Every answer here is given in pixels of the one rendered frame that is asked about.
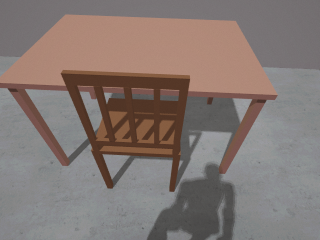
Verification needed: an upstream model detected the chair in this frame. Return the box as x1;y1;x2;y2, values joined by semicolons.
61;70;190;192

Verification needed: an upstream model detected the table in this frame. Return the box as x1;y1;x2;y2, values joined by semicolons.
0;14;278;174

